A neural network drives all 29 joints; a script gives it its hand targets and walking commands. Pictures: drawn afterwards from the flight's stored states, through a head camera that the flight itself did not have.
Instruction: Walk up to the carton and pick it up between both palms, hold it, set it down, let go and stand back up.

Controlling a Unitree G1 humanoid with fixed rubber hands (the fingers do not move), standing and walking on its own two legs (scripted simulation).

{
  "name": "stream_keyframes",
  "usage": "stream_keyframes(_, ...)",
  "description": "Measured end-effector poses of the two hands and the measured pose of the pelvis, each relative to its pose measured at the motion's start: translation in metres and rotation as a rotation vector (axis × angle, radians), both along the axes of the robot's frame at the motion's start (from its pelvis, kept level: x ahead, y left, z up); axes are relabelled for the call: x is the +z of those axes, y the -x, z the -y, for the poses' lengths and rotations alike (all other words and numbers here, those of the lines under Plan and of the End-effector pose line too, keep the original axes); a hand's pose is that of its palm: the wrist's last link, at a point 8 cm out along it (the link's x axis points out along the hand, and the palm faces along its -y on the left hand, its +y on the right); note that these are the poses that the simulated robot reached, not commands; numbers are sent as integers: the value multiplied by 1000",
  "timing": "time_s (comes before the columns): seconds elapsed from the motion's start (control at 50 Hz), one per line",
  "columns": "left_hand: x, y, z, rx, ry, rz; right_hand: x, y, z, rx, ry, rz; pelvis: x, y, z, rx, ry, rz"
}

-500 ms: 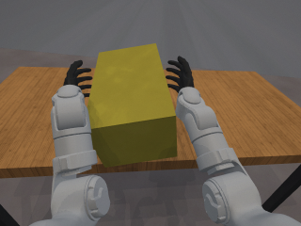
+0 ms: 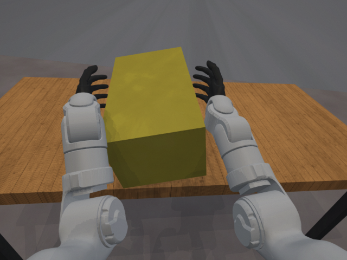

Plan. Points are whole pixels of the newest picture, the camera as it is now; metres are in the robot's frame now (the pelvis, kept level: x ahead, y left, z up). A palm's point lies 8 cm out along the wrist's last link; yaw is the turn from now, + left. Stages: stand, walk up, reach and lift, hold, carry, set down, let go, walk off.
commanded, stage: hold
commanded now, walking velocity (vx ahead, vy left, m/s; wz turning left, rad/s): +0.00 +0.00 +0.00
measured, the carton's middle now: (155, 109) +0.41 +0.02 +0.19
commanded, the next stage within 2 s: none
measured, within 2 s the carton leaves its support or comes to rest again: neither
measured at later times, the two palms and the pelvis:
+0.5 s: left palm (84, 101) +0.36 +0.17 +0.25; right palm (214, 99) +0.36 -0.10 +0.25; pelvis +0.00 +0.01 +0.00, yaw +0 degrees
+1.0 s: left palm (88, 101) +0.37 +0.16 +0.24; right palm (215, 100) +0.37 -0.11 +0.25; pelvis +0.01 +0.00 +0.00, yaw +0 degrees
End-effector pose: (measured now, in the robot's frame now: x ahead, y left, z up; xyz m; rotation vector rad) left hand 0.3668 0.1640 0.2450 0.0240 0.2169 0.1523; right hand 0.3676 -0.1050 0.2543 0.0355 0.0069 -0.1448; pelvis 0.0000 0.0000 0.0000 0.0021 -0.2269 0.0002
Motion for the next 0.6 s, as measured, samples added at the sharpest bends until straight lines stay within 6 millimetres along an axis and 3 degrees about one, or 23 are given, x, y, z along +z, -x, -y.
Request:
stream_keyframes(0.26, -7, 5, -3, -1, 5, -2, -8, 5, -3, -2, 5, -5, -1, -6, -3, -1, 2, 24)
stream_keyframes(0.6, -1, 4, -3, -2, -13, -6, -4, 3, -3, 3, 4, -11, 0, -1, -6, -6, -1, 10)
